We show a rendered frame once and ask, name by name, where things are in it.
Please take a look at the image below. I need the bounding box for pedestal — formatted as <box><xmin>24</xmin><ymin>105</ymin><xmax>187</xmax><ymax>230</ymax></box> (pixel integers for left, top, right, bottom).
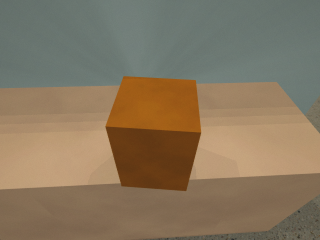
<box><xmin>0</xmin><ymin>82</ymin><xmax>320</xmax><ymax>240</ymax></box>

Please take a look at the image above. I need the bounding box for carton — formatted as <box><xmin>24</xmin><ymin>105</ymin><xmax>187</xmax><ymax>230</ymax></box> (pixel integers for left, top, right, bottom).
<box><xmin>105</xmin><ymin>76</ymin><xmax>201</xmax><ymax>191</ymax></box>

